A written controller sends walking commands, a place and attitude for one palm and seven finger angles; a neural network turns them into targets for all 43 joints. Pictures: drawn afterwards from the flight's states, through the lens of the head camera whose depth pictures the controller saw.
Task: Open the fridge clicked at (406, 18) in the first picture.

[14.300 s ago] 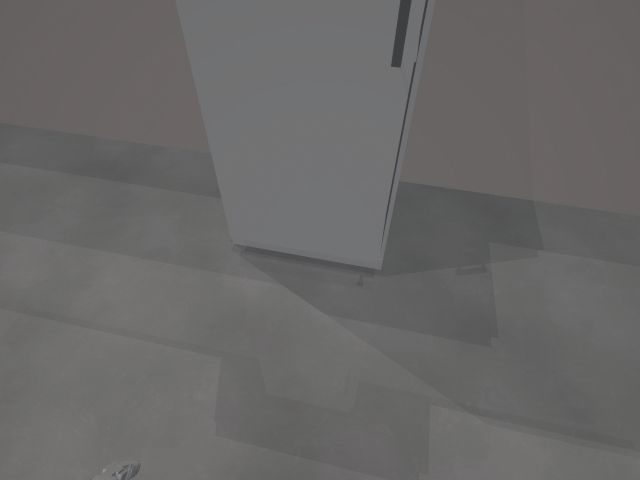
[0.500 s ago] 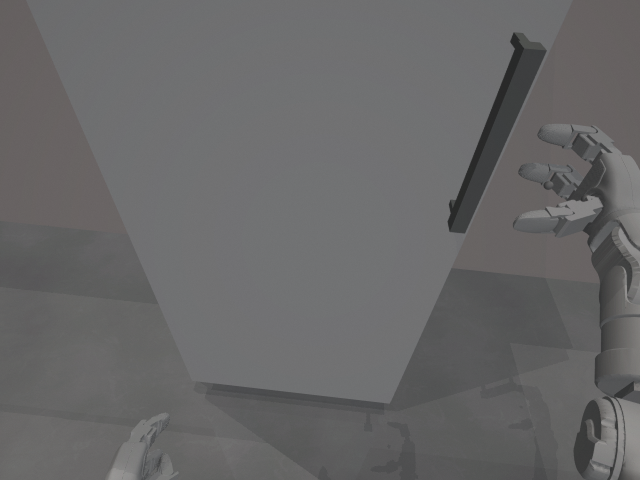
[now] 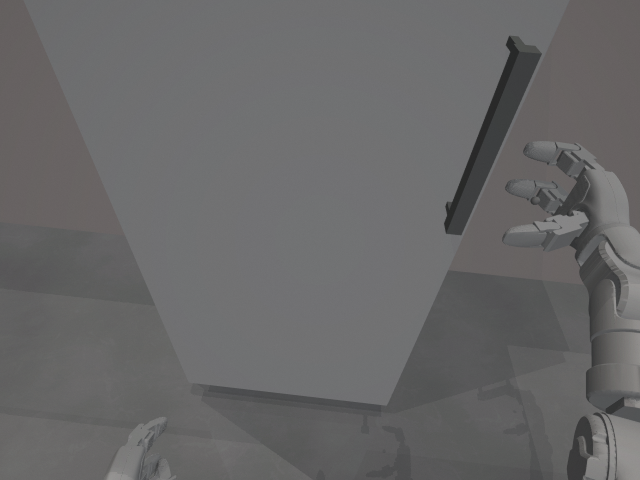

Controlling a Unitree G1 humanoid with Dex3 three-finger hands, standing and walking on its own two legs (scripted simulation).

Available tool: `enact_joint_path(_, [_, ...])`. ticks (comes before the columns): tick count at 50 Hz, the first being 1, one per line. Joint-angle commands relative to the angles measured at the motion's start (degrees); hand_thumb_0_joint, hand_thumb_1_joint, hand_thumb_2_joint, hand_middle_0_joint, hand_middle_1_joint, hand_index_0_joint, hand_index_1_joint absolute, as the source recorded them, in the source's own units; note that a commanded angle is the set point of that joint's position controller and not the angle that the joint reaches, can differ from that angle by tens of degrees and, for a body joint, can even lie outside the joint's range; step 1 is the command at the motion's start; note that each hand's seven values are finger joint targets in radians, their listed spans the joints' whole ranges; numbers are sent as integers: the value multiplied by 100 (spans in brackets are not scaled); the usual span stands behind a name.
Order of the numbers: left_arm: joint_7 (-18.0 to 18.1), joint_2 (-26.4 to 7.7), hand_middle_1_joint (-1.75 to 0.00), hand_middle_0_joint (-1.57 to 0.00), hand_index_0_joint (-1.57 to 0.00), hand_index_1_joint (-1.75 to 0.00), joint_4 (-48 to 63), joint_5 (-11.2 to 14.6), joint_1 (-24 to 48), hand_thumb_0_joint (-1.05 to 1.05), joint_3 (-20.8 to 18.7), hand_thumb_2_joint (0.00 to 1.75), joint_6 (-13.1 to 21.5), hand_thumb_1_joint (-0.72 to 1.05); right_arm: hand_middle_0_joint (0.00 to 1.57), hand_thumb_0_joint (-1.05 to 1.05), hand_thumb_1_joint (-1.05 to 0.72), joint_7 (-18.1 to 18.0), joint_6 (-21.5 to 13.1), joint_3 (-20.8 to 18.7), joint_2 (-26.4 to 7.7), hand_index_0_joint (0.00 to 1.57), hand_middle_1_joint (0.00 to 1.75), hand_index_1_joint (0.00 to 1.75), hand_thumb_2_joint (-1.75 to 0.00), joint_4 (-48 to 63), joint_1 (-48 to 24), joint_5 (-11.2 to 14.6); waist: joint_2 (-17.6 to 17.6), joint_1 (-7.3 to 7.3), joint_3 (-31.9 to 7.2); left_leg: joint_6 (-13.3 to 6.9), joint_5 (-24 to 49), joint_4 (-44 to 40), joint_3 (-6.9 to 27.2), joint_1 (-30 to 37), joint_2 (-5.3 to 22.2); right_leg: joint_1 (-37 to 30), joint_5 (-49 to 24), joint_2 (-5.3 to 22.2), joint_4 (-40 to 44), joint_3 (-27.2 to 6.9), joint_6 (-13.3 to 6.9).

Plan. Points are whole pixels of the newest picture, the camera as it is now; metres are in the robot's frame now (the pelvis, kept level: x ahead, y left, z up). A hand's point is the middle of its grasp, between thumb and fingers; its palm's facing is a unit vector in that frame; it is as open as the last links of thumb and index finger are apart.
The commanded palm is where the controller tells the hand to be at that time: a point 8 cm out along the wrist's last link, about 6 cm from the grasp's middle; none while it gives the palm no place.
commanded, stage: move the hooked fingers beside the handle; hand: right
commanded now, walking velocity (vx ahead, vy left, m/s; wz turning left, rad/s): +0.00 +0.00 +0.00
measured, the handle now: (479, 147) +0.47 -0.16 +0.22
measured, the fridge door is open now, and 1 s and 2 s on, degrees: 0 0 0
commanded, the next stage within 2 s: feel for the door with the fingertips in 0.04 s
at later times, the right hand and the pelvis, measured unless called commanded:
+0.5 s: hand (514, 196) +0.39 -0.19 +0.21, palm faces +0.07 +1.00 +0.03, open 14.0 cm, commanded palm +0.37 -0.24 +0.21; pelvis +0.00 +0.00 +0.00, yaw +0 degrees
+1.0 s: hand (509, 172) +0.42 -0.19 +0.22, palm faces +0.06 +1.00 +0.02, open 14.0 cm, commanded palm +0.40 -0.24 +0.21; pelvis +0.00 +0.00 +0.00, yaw +0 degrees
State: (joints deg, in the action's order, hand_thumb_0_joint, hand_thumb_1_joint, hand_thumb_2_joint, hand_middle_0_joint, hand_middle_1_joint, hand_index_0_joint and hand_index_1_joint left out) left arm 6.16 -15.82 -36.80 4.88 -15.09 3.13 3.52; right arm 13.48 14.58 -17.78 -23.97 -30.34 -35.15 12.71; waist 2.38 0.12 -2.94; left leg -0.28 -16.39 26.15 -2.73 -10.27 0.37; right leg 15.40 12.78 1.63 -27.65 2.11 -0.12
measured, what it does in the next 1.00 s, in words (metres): stands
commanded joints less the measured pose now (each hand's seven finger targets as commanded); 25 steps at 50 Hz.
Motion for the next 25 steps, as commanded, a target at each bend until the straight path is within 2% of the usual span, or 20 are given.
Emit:
enact_joint_path(1, [51, -733, -30, -20, -20, -30, 841, -58, 522, 0, -287, 90, 310, 90, 30, 0, 50, -200, -582, -580, -1754, 30, 120, 120, -30, 1643, -3081, 20, -156, 64, -1595, -74, 1629, -375, 130, -139, -112, -1169, -1177, -126, 161, -252, -268])
enact_joint_path(3, [58, -696, -30, -20, -20, -30, 796, -78, 500, 0, -274, 90, 317, 90, 30, 0, 50, -270, -705, -657, -1822, 30, 120, 120, -30, 1590, -3163, -35, -44, 65, -1622, -86, 1642, -366, 127, -102, -116, -1223, -1220, -115, 171, -260, -252])
enact_joint_path(6, [52, -673, -30, -20, -20, -30, 815, -74, 557, 0, -263, 90, 333, 90, 30, 0, 50, -252, -803, -501, -1704, 30, 120, 120, -30, 1732, -3153, -90, 395, 55, -1806, -103, 1857, -341, 149, -6, -95, -1389, -1429, -129, 140, -208, -246])
enact_joint_path(7, [60, -671, -30, -20, -20, -30, 772, -70, 529, 0, -260, 90, 318, 90, 30, 0, 50, -231, -759, -518, -1704, 30, 120, 120, -30, 1488, -3006, -110, 366, 47, -1695, -119, 1808, -345, 112, -30, -106, -1332, -1395, -116, 166, -230, -227])
enact_joint_path(8, [53, -658, -30, -20, -20, -30, 795, -57, 551, 0, -250, 90, 318, 90, 30, 0, 50, -163, -702, -222, -1346, 30, 120, 120, -30, 1474, -2953, -80, 427, 90, -1581, -121, 1822, -357, 98, -128, -110, -1371, -1403, -113, 174, -226, -226])
enact_joint_path(9, [47, -658, -30, -20, -20, -30, 778, -33, 558, 0, -258, 90, 315, 90, 30, 0, 50, -104, -604, -159, -1236, 30, 120, 120, -30, 1285, -2789, -49, 397, 91, -1423, -129, 1802, -375, 79, -193, -116, -1326, -1367, -106, 173, -231, -220])
enact_joint_path(10, [34, -676, -30, -20, -20, -30, 819, -24, 559, 0, -281, 90, 328, 90, 30, 0, 50, -39, -543, -47, -1063, 30, 120, 120, -30, 1259, -2575, 8, 130, 82, -1474, -114, 1912, -373, 56, -110, -119, -1311, -1424, -103, 144, -198, -243])
enact_joint_path(11, [26, -687, -30, -20, -20, -30, 823, -16, 565, 0, -279, 90, 317, 90, 30, 0, 50, 8, -417, -66, -1039, 30, 120, 120, -30, 1141, -2393, 38, 107, 40, -1398, -118, 1989, -341, 38, -114, -105, -1254, -1462, -98, 165, -223, -235])
enact_joint_path(12, [21, -701, -30, -20, -20, -30, 846, 4, 588, 0, -277, 90, 295, 90, 30, 0, 50, 43, -300, 2, -963, 30, 120, 120, -30, 1119, -2294, 59, -78, 29, -1311, -105, 1901, -344, 11, -159, -111, -1182, -1365, -99, 188, -241, -230])
enact_joint_path(13, [23, -697, -30, -20, -20, -30, 854, 18, 637, 0, -271, 90, 290, 90, 30, 0, 50, 66, -200, 154, -790, 30, 120, 120, -30, 1100, -2388, 91, -41, 68, -1157, -94, 1727, -390, 19, -301, -109, -1140, -1183, -103, 211, -236, -227])
enact_joint_path(14, [28, -709, -30, -20, -20, -30, 823, 15, 612, 0, -277, 90, 291, 90, 30, 0, 50, 50, -125, 171, -751, 30, 120, 120, -30, 1022, -2503, 120, -259, 110, -1046, -81, 1561, -436, 4, -406, -119, -1097, -1038, -103, 230, -275, -238])
enact_joint_path(15, [28, -715, -30, -20, -20, -30, 824, 19, 622, 0, -298, 90, 299, 90, 30, 0, 50, -1, -122, 65, -828, 30, 120, 120, -30, 1010, -2391, 161, -459, 77, -977, -67, 1485, -488, 1, -391, -124, -1067, -982, -94, 225, -251, -251])
enact_joint_path(16, [22, -724, -30, -20, -20, -30, 844, 20, 676, 0, -288, 90, 293, 90, 30, 0, 50, -66, -123, -5, -941, 30, 120, 120, -30, 1246, -2565, 142, -304, 52, -1078, -72, 1432, -476, 48, -377, -105, -1078, -953, -106, 232, -261, -252])
enact_joint_path(17, [21, -690, -30, -20, -20, -30, 857, 0, 701, 0, -271, 90, 297, 90, 30, 0, 50, -151, -141, 47, -847, 30, 120, 120, -30, 1432, -2788, 125, -277, 55, -1135, -83, 1418, -456, 41, -367, -105, -1127, -983, -119, 236, -279, -252])
enact_joint_path(18, [16, -676, -30, -20, -20, -30, 846, -27, 687, 0, -287, 90, 304, 90, 30, 0, 50, -266, -193, -148, -1016, 30, 120, 120, -30, 1560, -2841, 93, -313, 9, -1334, -90, 1462, -435, 45, -277, -113, -1189, -1081, -116, 232, -297, -247])
enact_joint_path(19, [6, -655, -30, -20, -20, -30, 869, -46, 715, 0, -286, 90, 312, 90, 30, 0, 50, -344, -273, -110, -968, 30, 120, 120, -30, 1820, -2947, 66, -215, 12, -1487, -88, 1565, -411, 62, -204, -107, -1277, -1199, -122, 218, -273, -250])
enact_joint_path(20, [-16, -643, -30, -20, -20, -30, 879, -64, 730, 0, -290, 90, 313, 90, 30, 0, 50, -469, -390, -397, -1267, 30, 120, 120, -30, 2035, -2823, 68, -219, -83, -1644, -93, 1682, -414, 91, -39, -111, -1306, -1325, -116, 183, -246, -255])
enact_joint_path(22, [-13, -597, -30, -20, -20, -30, 843, -88, 759, 0, -256, 90, 289, 90, 30, 0, 50, -588, -496, -348, -1189, 30, 120, 120, -30, 2074, -2945, -25, -119, -56, -1658, -94, 1716, -376, 103, 50, -100, -1282, -1331, -128, 212, -223, -243])
enact_joint_path(23, [-19, -575, -30, -20, -20, -30, 833, -97, 762, 0, -254, 90, 302, 90, 30, 0, 50, -626, -557, -185, -1010, 30, 120, 120, -30, 2225, -3113, -44, -31, -3, -1681, -88, 1718, -390, 107, 23, -103, -1361, -1329, -121, 223, -211, -242])
enact_joint_path(25, [-32, -586, -30, -20, -20, -30, 813, -109, 762, 0, -264, 90, 291, 90, 30, 0, 50, -676, -572, -178, -1000, 30, 120, 120, -30, 2203, -2848, -104, -8, -48, -1676, -99, 1756, -400, 98, 89, -108, -1368, -1400, -92, 224, -184, -243])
